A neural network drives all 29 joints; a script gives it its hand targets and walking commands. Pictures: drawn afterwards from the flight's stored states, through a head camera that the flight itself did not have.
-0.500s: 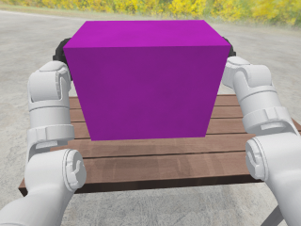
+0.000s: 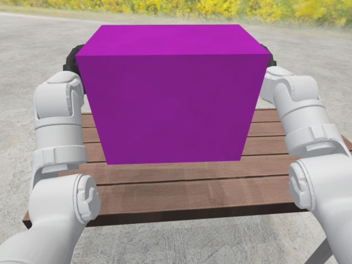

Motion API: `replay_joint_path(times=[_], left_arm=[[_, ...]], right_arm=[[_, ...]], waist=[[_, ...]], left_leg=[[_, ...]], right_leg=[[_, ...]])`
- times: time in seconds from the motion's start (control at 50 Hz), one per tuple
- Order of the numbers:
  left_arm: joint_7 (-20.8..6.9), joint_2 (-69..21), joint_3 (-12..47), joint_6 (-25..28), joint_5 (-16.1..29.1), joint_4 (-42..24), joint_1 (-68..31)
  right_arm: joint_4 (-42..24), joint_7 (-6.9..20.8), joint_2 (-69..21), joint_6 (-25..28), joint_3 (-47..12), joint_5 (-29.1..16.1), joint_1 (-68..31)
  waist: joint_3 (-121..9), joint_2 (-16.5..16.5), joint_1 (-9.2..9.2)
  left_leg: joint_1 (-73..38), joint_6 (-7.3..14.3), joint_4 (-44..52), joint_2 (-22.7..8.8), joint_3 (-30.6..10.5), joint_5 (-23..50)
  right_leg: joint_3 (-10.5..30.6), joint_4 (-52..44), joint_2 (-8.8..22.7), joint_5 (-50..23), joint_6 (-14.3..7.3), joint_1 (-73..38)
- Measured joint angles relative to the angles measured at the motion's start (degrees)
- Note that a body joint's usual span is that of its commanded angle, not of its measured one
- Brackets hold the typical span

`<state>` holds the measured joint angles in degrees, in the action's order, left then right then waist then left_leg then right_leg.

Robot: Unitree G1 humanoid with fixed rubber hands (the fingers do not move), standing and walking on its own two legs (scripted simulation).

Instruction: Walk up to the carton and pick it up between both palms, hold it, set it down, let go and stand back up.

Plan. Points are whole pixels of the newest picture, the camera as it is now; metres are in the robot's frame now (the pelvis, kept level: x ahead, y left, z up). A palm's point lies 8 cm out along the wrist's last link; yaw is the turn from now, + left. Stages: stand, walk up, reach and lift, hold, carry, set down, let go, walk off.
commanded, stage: hold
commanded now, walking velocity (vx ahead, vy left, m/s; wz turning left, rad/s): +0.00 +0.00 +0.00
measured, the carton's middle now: (172, 94) +0.38 +0.01 +0.27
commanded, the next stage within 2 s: none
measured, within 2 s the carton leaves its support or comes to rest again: neither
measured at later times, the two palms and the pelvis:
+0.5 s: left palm (72, 77) +0.37 +0.21 +0.31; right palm (264, 73) +0.37 -0.18 +0.32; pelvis +0.00 +0.00 +0.00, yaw +0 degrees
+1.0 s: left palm (72, 78) +0.37 +0.21 +0.31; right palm (263, 74) +0.37 -0.18 +0.31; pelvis +0.00 +0.00 +0.00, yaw +0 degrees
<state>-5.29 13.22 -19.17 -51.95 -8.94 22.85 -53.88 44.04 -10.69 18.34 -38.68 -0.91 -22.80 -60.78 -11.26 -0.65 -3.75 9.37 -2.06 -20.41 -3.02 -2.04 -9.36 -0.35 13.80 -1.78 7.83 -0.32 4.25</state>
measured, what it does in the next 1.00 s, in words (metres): stands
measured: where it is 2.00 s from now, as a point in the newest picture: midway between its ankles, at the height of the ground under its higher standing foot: outside the picture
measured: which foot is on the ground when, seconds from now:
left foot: down 0.00-1.00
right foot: down 0.00-1.00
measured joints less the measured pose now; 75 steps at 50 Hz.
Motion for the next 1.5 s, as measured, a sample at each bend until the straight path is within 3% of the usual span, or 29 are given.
replay_joint_path(times=[0.1, 0.34, 0.7, 0.8, 1.5], left_arm=[[0.6, -0.5, 0.1, 0.4, 0.4, -0.8, 0.4], [0.3, 0.7, -0.8, 1.3, 0.4, 5.0, -3.0], [0.8, 0.3, 0.6, 0.5, 1.1, 0.3, -0.1], [0.8, 0.0, 0.3, 0.8, 0.7, 2.8, -1.3], [1.2, 0.4, 0.6, 0.9, 1.5, 2.1, -0.9]], right_arm=[[-1.1, -0.1, 0.3, 0.0, 0.3, -0.2, 0.6], [3.3, 0.4, -0.5, -0.4, 1.5, 1.7, -2.6], [0.5, -0.1, 0.4, 0.1, -0.3, -1.0, -0.3], [2.6, 0.4, 0.4, -0.5, 0.5, 0.0, -1.5], [1.4, -0.1, 0.6, -0.7, -0.5, -1.0, -0.9]], waist=[[-0.6, 0.3, 0.19], [-0.7, 0.2, 0.68], [-1.0, -0.1, 0.21], [-0.8, -0.1, 0.45], [-1.5, 0.1, 0.47]], left_leg=[[0.3, 0.0, -0.2, 0.0, 0.0, 0.0], [0.7, 0.0, 0.5, 0.2, -0.2, 0.6], [0.7, 0.1, -0.2, 0.2, -0.4, 0.0], [0.9, 0.1, -0.3, 0.3, -0.4, 0.0], [1.2, 0.0, -0.2, 0.3, -0.9, 0.1]], right_leg=[[0.1, 0.2, -0.1, 0.0, 0.0, 0.3], [0.3, 0.6, 0.0, -0.1, -0.1, 1.2], [0.7, 0.0, -0.2, -0.1, 0.1, 0.6], [0.8, 0.6, -0.1, 0.1, 0.1, 1.1], [1.3, 0.4, -0.4, 0.0, 0.0, 1.3]])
